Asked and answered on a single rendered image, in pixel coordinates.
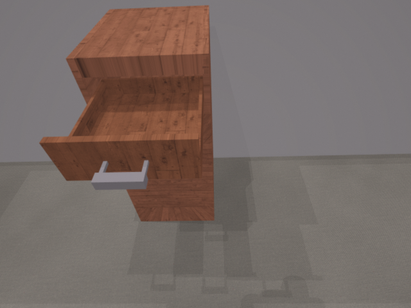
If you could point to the handle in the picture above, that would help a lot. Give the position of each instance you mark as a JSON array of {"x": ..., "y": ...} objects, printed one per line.
[{"x": 120, "y": 180}]

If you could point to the drawer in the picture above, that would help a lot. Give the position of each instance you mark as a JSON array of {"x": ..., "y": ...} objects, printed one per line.
[{"x": 130, "y": 120}]

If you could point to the cabinet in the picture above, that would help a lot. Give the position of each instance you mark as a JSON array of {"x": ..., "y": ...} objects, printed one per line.
[{"x": 155, "y": 42}]

